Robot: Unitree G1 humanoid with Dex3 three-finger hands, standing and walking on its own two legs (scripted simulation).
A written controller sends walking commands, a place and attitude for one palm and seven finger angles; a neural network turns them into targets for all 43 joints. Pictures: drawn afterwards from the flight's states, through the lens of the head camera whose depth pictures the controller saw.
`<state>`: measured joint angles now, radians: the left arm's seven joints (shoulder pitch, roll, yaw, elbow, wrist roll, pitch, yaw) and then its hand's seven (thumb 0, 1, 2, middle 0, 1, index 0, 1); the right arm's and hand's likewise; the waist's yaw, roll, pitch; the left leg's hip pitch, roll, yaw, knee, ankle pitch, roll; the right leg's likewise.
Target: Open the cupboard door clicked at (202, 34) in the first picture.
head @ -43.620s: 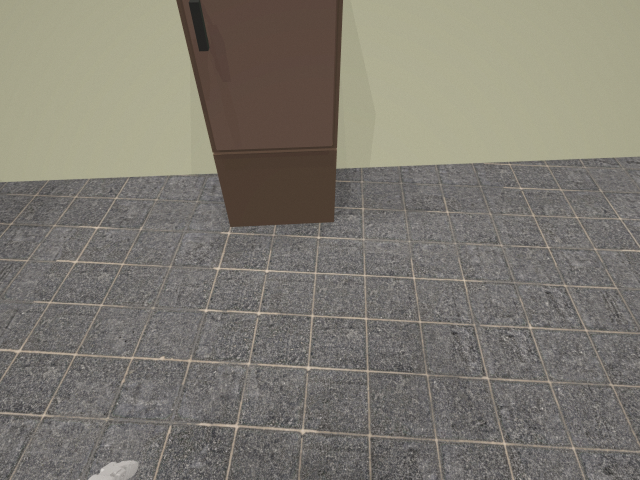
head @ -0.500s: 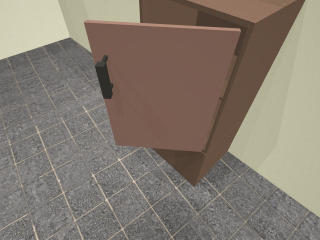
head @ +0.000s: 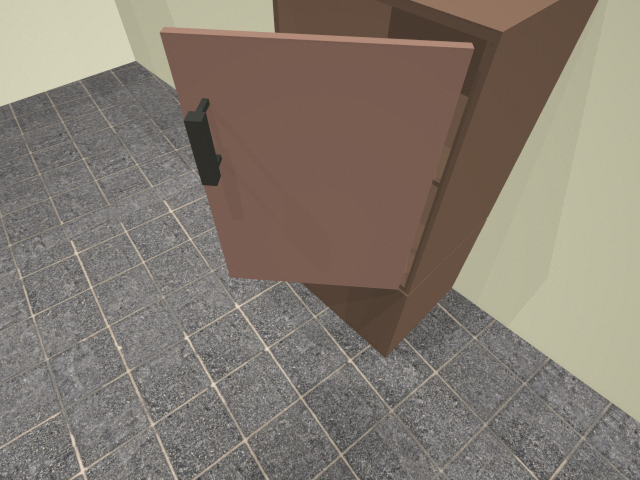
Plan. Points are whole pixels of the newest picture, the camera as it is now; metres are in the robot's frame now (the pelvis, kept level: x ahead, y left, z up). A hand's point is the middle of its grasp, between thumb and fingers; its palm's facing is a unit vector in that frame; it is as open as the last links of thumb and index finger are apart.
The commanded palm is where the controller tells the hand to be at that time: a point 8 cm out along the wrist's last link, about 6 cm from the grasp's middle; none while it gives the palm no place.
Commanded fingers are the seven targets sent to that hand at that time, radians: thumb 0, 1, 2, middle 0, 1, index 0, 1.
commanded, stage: come to a stop and stand still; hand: left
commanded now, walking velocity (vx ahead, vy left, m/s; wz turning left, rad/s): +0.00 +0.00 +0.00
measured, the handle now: (207, 142) +0.58 +0.22 +0.09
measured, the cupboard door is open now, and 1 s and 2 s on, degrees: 41 41 41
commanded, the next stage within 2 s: look again from close up in 0.54 s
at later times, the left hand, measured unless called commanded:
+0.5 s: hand out of the picture -0.05 +0.10 -0.17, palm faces +0.07 -0.99 -0.12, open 7.4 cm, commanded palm none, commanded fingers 0.00 0.90 0.90 -0.20 -0.30 -0.20 -0.30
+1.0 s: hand out of the picture +0.02 +0.17 -0.17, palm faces +0.05 -0.97 -0.22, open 7.3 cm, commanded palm none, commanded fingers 0.00 0.90 0.90 -0.20 -0.30 -0.20 -0.30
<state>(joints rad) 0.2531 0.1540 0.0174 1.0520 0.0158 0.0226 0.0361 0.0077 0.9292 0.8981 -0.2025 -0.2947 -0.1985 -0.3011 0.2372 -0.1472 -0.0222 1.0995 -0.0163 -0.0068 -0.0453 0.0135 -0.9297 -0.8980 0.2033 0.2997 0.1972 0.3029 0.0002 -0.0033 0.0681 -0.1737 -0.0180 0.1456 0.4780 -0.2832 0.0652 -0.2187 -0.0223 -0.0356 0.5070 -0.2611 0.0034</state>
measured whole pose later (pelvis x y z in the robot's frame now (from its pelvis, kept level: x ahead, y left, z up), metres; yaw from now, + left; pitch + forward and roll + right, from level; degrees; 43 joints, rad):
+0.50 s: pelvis -0.02 -0.04 +0.01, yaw +1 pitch -1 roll +0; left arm 0.35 0.11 -0.01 1.11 0.01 -0.01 0.03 0.01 0.91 0.90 -0.20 -0.29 -0.20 -0.30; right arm 0.33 -0.09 0.01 1.16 -0.02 -0.01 -0.02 0.00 -0.91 -0.90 0.20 0.30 0.19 0.30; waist 0.01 -0.02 0.02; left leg -0.18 0.03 0.11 0.41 -0.20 0.01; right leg -0.20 0.03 -0.08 0.40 -0.18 -0.06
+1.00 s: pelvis +0.00 -0.01 +0.00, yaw +1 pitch +0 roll +0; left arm 0.28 0.15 0.00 1.06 0.01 -0.03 0.03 0.01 0.92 0.90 -0.20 -0.29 -0.20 -0.30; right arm 0.34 -0.14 0.01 1.08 -0.03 -0.03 -0.02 0.02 -0.92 -0.90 0.20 0.30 0.20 0.30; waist 0.00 0.03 0.00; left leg -0.21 -0.02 0.10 0.48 -0.28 0.06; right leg -0.24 -0.01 -0.06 0.49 -0.26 -0.01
